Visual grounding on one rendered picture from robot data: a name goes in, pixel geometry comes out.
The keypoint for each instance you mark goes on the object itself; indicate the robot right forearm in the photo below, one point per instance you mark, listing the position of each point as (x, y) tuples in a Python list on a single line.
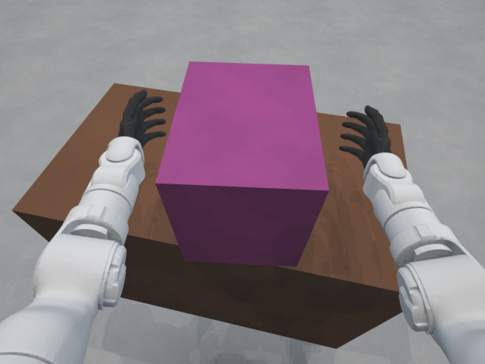
[(414, 231)]

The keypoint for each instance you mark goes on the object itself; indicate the right robot hand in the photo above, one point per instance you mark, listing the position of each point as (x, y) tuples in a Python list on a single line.
[(376, 134)]

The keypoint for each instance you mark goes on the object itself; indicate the robot left forearm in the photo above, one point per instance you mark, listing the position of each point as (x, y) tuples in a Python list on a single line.
[(108, 201)]

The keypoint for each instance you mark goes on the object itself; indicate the pedestal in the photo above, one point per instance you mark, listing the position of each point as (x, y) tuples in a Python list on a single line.
[(344, 285)]

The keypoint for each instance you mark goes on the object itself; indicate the left robot hand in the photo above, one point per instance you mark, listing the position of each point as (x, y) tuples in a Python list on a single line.
[(132, 124)]

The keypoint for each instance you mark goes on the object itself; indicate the robot right upper arm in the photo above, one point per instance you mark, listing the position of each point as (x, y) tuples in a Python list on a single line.
[(445, 298)]

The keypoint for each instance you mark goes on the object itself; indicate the carton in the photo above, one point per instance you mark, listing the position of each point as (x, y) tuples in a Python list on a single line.
[(242, 178)]

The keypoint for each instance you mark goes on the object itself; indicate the robot left upper arm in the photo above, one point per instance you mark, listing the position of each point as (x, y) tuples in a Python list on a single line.
[(79, 276)]

